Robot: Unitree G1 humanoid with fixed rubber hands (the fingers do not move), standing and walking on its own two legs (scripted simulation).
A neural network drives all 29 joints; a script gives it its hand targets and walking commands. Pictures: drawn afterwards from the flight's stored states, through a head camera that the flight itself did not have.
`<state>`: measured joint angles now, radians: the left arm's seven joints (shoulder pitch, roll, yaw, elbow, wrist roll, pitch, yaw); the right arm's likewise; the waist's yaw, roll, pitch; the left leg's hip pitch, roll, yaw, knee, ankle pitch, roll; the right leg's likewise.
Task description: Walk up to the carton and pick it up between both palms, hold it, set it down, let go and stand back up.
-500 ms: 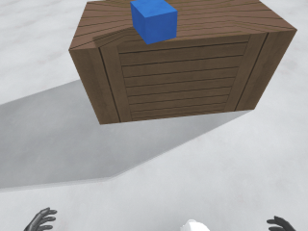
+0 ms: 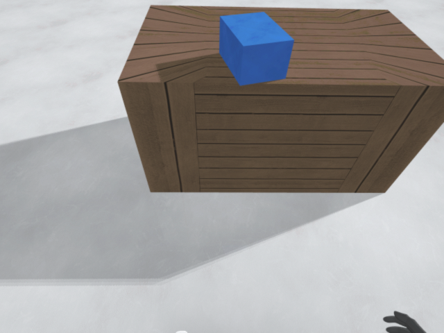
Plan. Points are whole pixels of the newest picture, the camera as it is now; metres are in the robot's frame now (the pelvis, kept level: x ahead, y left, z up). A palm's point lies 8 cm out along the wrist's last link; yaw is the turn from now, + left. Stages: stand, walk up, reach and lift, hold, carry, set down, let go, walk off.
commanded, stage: walk up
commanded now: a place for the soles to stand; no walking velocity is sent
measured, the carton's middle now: (252, 47) +1.07 -0.11 +0.00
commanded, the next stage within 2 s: none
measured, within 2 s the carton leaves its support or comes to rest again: neither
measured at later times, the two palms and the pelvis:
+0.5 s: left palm (93, 281) +0.23 +0.25 -0.05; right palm (428, 289) +0.22 -0.39 -0.07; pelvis +0.13 -0.07 +0.01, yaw -1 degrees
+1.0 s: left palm (103, 223) +0.37 +0.28 -0.08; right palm (393, 225) +0.34 -0.36 -0.04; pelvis +0.26 -0.03 +0.01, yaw -1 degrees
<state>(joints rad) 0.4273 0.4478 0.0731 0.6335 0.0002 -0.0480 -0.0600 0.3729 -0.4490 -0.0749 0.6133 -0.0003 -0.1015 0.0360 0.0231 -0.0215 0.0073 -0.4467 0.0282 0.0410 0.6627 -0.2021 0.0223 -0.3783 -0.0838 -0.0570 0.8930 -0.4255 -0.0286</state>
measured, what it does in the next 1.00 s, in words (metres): walks ahead: right foot, then left foot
